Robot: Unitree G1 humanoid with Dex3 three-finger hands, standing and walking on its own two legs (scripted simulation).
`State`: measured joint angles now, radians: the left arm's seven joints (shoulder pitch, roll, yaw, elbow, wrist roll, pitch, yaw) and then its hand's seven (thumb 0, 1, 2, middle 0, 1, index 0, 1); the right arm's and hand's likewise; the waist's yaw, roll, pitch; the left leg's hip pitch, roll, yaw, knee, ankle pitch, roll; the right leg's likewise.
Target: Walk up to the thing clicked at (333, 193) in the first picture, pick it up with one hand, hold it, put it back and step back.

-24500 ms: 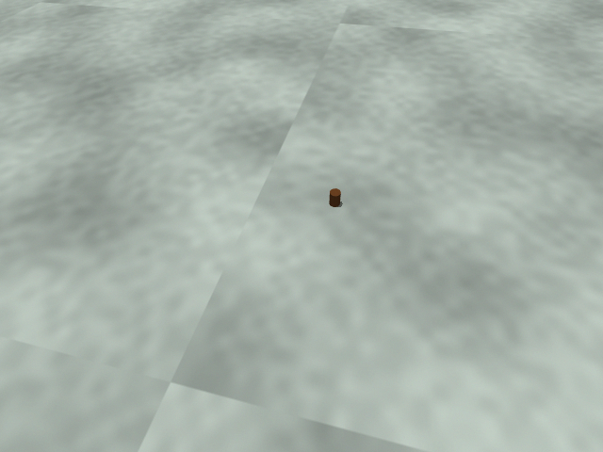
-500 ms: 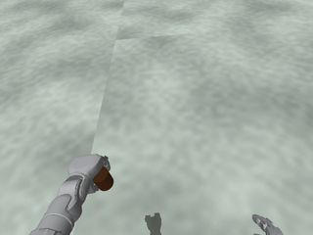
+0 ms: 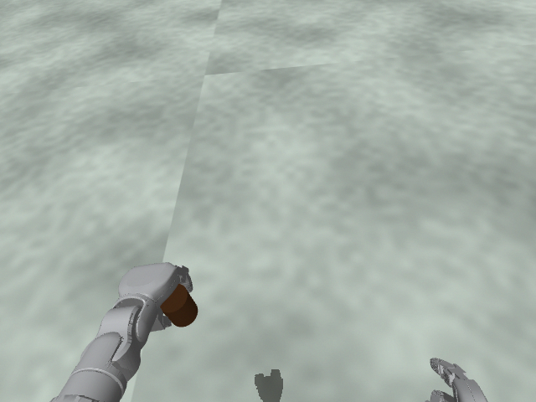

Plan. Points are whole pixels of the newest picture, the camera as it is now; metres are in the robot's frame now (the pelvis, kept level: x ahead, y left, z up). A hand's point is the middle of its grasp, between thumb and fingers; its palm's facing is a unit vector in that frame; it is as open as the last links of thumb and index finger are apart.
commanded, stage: hold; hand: left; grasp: from above
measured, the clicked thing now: (178, 305) +0.31 +0.20 -0.07
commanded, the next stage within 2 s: crouch in 0.68 s
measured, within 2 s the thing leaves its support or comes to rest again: neither
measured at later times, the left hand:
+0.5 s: hand (160, 305) +0.29 +0.22 -0.03, palm faces -0.44 -0.07 -0.89, open 7.9 cm
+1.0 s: hand (163, 310) +0.29 +0.22 -0.05, palm faces -0.45 -0.07 -0.89, open 7.8 cm
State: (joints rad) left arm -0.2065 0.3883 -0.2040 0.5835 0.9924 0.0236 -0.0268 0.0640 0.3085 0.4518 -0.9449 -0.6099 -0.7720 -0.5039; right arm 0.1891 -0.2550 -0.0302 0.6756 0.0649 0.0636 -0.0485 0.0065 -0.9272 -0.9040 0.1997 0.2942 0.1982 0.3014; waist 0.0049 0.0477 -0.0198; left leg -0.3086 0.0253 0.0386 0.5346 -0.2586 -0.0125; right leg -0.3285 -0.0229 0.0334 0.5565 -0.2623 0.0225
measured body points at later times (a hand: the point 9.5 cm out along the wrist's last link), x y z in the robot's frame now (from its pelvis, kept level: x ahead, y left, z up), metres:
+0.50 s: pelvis +0.01 +0.00 +0.00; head +0.02 -0.02 +0.45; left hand +0.31 +0.22 +0.02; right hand +0.16 -0.25 -0.11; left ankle +0.01 +0.13 -0.73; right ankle +0.02 -0.13 -0.73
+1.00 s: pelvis +0.01 +0.00 +0.00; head +0.03 -0.02 +0.45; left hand +0.31 +0.22 +0.00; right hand +0.16 -0.25 -0.11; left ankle +0.01 +0.13 -0.73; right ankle +0.02 -0.13 -0.73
